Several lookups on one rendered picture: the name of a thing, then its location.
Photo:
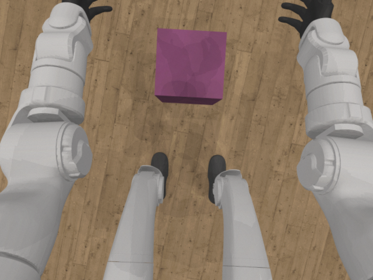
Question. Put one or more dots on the left robot hand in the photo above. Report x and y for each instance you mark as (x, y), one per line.
(92, 12)

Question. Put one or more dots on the robot right foot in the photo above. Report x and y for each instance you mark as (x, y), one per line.
(217, 164)

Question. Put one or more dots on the right robot forearm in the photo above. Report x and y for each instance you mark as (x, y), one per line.
(332, 84)

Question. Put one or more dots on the robot left thigh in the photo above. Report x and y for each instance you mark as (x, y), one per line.
(134, 240)

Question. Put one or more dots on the right robot upper arm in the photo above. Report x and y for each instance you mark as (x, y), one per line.
(339, 172)

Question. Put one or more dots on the right robot hand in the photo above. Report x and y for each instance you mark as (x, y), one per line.
(316, 9)

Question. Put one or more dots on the left robot forearm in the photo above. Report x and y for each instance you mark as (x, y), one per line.
(58, 70)

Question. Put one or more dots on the carton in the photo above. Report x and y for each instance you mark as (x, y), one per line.
(190, 66)

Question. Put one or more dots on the left robot upper arm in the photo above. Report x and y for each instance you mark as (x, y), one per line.
(41, 161)

